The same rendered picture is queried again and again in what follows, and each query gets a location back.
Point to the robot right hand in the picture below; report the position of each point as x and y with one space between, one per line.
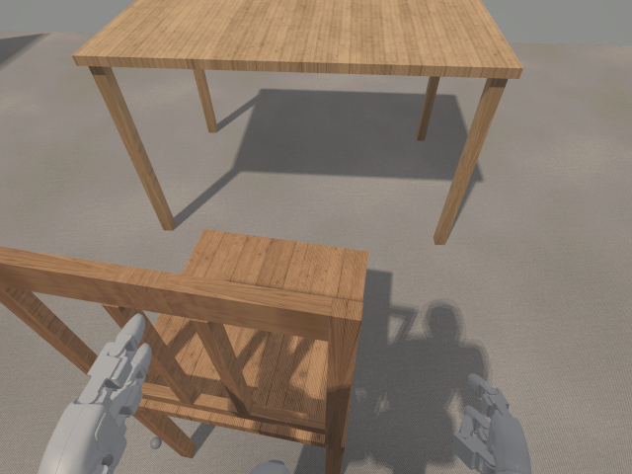
497 446

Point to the chair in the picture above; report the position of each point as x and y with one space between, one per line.
256 334

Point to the robot left hand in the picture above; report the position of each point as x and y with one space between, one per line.
92 426

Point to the table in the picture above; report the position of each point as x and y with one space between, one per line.
436 38

